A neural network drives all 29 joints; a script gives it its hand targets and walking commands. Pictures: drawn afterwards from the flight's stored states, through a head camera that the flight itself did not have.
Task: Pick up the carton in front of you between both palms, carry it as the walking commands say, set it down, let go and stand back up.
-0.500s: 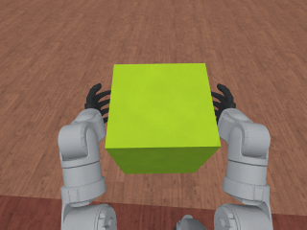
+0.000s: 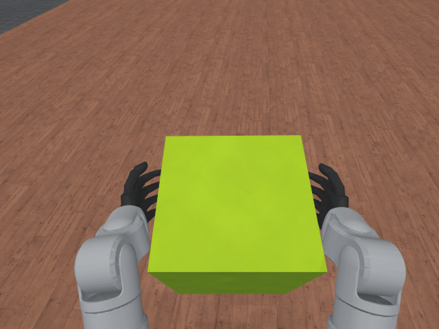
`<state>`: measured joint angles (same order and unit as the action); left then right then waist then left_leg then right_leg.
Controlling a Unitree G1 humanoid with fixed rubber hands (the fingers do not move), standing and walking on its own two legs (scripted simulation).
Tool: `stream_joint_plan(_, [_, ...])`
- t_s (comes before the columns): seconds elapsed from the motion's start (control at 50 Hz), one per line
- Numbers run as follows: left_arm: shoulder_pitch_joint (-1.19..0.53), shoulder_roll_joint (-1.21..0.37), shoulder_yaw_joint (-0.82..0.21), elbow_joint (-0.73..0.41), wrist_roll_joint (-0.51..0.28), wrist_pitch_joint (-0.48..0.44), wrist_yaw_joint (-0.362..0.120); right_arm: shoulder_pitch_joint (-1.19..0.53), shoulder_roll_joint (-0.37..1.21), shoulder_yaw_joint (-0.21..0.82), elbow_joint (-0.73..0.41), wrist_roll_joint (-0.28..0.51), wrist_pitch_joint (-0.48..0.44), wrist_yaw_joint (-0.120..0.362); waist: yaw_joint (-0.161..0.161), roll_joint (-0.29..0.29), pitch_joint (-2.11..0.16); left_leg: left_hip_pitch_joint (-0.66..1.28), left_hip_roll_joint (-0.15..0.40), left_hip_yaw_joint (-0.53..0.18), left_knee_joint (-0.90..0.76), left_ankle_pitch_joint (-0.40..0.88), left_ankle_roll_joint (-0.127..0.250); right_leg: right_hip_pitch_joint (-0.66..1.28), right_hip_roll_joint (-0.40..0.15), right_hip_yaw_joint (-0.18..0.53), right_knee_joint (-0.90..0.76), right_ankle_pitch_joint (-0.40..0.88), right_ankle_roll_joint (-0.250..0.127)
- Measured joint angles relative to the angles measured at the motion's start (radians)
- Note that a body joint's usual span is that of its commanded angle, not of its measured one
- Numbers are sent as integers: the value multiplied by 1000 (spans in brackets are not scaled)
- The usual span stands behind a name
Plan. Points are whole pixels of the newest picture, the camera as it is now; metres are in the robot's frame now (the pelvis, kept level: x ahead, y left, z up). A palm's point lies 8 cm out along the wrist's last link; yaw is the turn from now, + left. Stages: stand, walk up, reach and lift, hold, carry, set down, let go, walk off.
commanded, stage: carry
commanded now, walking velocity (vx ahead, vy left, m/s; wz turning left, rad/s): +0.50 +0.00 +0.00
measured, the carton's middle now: (232, 224) +0.30 +0.00 +0.08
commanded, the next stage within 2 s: none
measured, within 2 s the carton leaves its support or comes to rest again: neither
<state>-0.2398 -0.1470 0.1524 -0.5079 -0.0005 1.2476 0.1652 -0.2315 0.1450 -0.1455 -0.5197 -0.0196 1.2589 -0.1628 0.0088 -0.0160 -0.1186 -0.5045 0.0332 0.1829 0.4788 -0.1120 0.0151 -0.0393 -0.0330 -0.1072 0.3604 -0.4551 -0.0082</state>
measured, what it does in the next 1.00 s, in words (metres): walks ahead: right foot, then left foot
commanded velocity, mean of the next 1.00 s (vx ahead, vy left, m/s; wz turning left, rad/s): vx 0.50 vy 0.00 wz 0.00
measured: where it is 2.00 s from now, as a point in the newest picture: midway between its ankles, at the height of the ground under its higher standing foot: (231, 169)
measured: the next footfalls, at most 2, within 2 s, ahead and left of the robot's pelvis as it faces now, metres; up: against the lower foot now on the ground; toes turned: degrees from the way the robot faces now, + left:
right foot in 0.44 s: +0.46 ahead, -0.14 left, +0.01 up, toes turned -12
left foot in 0.94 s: +0.77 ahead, +0.08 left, +0.01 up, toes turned +12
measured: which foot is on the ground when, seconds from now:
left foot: down 0.00-0.48, up 0.50-0.92, down 0.94-1.00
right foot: down 0.00-0.04, up 0.06-0.42, down 0.44-0.96, up 0.98-1.00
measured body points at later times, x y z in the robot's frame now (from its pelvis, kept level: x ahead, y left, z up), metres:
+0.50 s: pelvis +0.32 -0.04 +0.00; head +0.28 -0.05 +0.45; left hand +0.58 +0.11 +0.09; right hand +0.57 -0.19 +0.08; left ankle +0.14 +0.10 -0.70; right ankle +0.42 -0.13 -0.72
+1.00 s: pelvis +0.64 -0.01 +0.00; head +0.61 +0.01 +0.45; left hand +0.89 +0.14 +0.09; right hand +0.88 -0.16 +0.10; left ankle +0.73 +0.07 -0.72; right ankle +0.44 -0.13 -0.67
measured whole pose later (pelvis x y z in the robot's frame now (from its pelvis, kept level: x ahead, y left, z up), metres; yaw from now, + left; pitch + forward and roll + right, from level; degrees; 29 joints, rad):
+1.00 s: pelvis +0.64 -0.01 +0.00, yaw -2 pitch +3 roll +1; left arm -0.02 -0.13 0.07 -0.51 0.04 1.22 0.14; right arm -0.03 0.13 -0.04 -0.47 -0.04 1.21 -0.14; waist -0.01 -0.04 -0.14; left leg -0.46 0.05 0.25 0.57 -0.17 0.09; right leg -0.15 -0.10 -0.09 0.87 -0.47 0.03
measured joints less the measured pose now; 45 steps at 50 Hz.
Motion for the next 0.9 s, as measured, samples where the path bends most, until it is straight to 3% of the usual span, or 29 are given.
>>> stream_joint_plan(0.02, [13, 3, -1, -10, 2, 12, 0, 8, -1, 11, 3, 0, 5, 0, -4, -19, -8, 19, -9, 18, 11, 48, 30, -12, -21, 8, 84, -42, 6])
stream_joint_plan(0.06, [49, 10, 2, -18, 5, 35, 0, 20, -3, 35, 29, -4, 21, 0, -14, -25, -19, 41, -7, 37, 65, -14, 58, -130, -33, 44, 392, -19, 4])
stream_joint_plan(0.1, [73, 13, -6, -11, 10, 59, 0, 43, -7, 47, 42, -8, 42, 0, -23, -11, -20, 89, 1, 35, 51, -70, 57, -269, -14, 68, 662, -1, -7])
stream_joint_plan(0.14, [88, 15, -20, 3, 15, 75, 0, 73, -11, 51, 44, -8, 54, 0, -26, -5, -23, 152, 3, 31, -3, -75, 44, -375, -20, 61, 747, 62, -11])
stream_joint_plan(0.28, [131, 18, -49, 59, 45, 43, -20, 126, -16, 63, 87, -17, 26, 6, -30, 7, -54, 365, 7, 12, -187, -102, 12, -530, -76, 16, 403, 265, 22])
stream_joint_plan(0.42, [173, 20, -55, 67, 49, 6, -25, 151, -17, 82, 112, -24, -10, 12, -23, 10, -63, 529, 18, 3, -182, -250, -50, -482, -62, -53, 144, 370, 11])
stream_joint_plan(0.46, [172, 20, -60, 74, 46, -7, -26, 154, -18, 78, 104, -26, -15, 13, -19, 31, -56, 530, 49, -13, -67, -346, -70, -438, -41, -87, 124, 392, -21])
stream_joint_plan(0.48, [167, 19, -68, 97, 46, -22, -27, 157, -19, 68, 109, -27, -21, 13, -12, 52, -53, 482, 78, -29, 62, -369, -68, -445, -32, -103, 173, 381, -43])
stream_joint_plan(0.52, [162, 19, -78, 139, 46, -39, -27, 169, -19, 55, 120, -30, -27, 13, 2, 56, -35, 329, 70, -102, 385, -361, -55, -434, -32, -115, 218, 303, -64])
stream_joint_plan(0.56, [180, 19, -80, 147, 45, -49, -29, 184, -19, 62, 125, -33, -31, 13, 7, 48, -13, 180, 49, -127, 607, -327, -32, -388, -33, -120, 182, 274, -60])
stream_joint_plan(0.6, [208, 19, -80, 133, 43, -63, -31, 199, -18, 77, 122, -35, -43, 14, 12, 46, 1, 68, 52, -122, 657, -260, -19, -331, -25, -123, 118, 275, -54])
stream_joint_plan(0.72, [265, 17, -92, 69, 38, -107, -46, 245, -16, 106, 75, -42, -93, 25, 23, 29, -6, -85, 77, -85, 382, -101, -33, -150, -9, -115, -56, 258, -40])
stream_joint_plan(0.8, [274, 16, -107, 22, 36, -105, -46, 266, -15, 108, 17, -39, -92, 26, 17, 27, -23, -85, 76, -56, 167, -5, -31, -32, -4, -111, -114, 208, -15])
stream_joint_plan(0.9, [262, 18, -117, -25, 38, -66, -40, 265, -15, 102, -33, -30, -62, 24, 14, 17, -41, -19, 54, 5, 28, 41, -5, 96, -11, -98, -94, 84, 33])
